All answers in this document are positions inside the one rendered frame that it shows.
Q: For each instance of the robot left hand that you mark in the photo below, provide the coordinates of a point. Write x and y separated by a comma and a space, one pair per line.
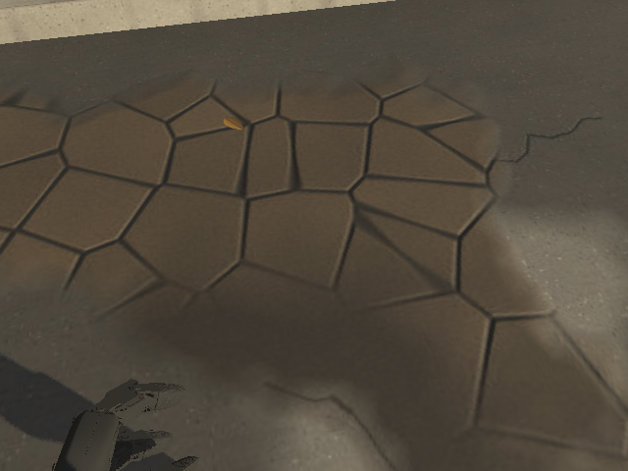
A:
96, 442

